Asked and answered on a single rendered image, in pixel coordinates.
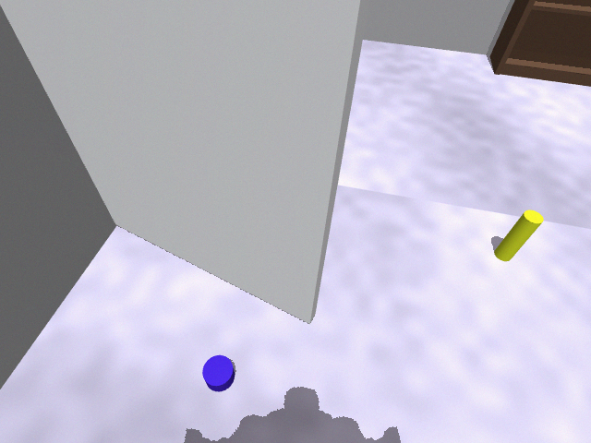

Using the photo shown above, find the bookshelf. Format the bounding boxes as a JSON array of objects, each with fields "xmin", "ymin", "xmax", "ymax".
[{"xmin": 490, "ymin": 0, "xmax": 591, "ymax": 87}]

